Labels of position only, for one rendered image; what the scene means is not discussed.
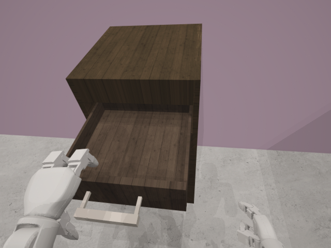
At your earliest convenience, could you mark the left robot hand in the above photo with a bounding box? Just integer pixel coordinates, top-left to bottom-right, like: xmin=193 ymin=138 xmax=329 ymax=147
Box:
xmin=24 ymin=149 xmax=99 ymax=240

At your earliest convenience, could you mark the drawer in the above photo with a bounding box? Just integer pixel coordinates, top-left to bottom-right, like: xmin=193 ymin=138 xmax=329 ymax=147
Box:
xmin=66 ymin=102 xmax=192 ymax=211

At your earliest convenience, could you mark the handle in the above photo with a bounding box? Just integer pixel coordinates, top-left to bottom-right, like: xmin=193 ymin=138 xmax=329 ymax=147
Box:
xmin=73 ymin=191 xmax=142 ymax=227

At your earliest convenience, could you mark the cabinet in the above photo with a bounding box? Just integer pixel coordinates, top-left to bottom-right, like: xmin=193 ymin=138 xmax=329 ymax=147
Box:
xmin=66 ymin=24 xmax=202 ymax=204

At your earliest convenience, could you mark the right robot hand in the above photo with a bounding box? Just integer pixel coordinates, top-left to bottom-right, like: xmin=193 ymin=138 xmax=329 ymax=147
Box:
xmin=237 ymin=201 xmax=278 ymax=248

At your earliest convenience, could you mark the left robot forearm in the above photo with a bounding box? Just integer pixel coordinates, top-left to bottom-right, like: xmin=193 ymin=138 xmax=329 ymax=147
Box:
xmin=3 ymin=215 xmax=60 ymax=248

